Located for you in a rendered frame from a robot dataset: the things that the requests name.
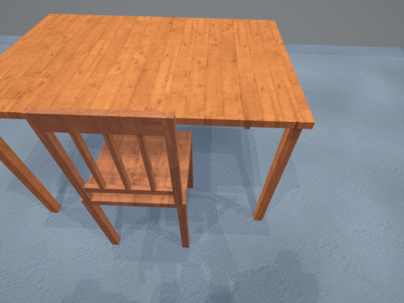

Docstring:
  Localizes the table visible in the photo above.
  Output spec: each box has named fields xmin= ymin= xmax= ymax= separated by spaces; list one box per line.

xmin=0 ymin=14 xmax=315 ymax=221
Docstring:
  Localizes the chair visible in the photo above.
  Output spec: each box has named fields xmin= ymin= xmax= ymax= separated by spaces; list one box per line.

xmin=22 ymin=107 xmax=193 ymax=247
